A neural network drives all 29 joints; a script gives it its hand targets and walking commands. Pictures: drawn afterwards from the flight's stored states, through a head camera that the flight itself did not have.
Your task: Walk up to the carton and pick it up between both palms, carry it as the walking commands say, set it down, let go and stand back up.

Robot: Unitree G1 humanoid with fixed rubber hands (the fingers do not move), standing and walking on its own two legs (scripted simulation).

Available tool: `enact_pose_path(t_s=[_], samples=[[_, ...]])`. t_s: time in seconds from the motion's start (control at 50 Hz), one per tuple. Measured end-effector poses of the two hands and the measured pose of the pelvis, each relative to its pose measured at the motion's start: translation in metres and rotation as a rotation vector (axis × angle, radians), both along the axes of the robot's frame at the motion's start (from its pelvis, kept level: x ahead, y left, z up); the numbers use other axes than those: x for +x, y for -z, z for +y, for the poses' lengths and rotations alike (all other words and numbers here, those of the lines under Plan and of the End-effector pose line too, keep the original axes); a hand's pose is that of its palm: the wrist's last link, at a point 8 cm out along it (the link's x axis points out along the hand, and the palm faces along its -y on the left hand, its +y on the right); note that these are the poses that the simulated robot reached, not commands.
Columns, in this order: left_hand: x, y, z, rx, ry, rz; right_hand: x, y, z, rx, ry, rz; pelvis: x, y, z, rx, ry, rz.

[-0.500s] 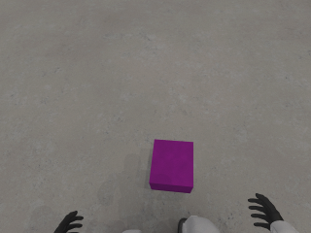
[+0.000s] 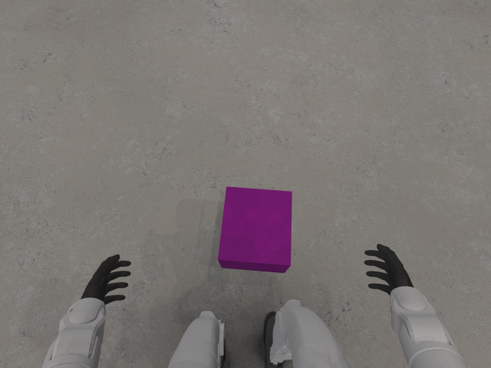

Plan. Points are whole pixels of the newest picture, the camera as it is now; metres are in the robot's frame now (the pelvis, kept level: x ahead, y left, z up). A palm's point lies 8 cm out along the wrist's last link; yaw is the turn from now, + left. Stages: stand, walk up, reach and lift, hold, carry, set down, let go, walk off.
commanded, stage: reach and lift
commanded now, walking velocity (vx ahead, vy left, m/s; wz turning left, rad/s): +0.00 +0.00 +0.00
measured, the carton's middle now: (255, 230) +0.48 -0.03 -0.64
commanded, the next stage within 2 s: none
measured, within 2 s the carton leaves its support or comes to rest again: neither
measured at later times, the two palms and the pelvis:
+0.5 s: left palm (148, 219) +0.37 +0.21 -0.14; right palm (383, 232) +0.33 -0.27 -0.15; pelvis -0.03 -0.02 -0.04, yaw +1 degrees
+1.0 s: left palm (165, 172) +0.49 +0.19 -0.16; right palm (353, 190) +0.43 -0.23 -0.16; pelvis -0.03 +0.01 -0.06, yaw -1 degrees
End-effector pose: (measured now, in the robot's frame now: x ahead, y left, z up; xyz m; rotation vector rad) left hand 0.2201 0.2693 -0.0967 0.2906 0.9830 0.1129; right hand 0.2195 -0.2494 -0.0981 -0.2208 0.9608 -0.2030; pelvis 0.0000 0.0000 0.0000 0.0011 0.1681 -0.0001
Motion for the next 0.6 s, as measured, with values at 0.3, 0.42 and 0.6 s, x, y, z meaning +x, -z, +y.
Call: enact_pose_path(t_s=[0.3,0.42,0.6], samples=[[0.094,0.015,-0.028,-0.042,0.004,-0.147,0.077,0.022,-0.008,0.025,0.062,-0.127,-0.023,0.029,0.000,0.004,-0.001,0.145],[0.136,0.025,-0.054,-0.053,0.064,-0.179,0.099,0.040,-0.019,0.046,0.075,-0.143,-0.026,0.036,-0.009,0.017,-0.001,0.229],[0.173,0.053,-0.069,-0.072,0.102,-0.207,0.136,0.067,-0.014,0.076,0.083,-0.178,-0.026,0.046,-0.020,0.034,-0.003,0.352]])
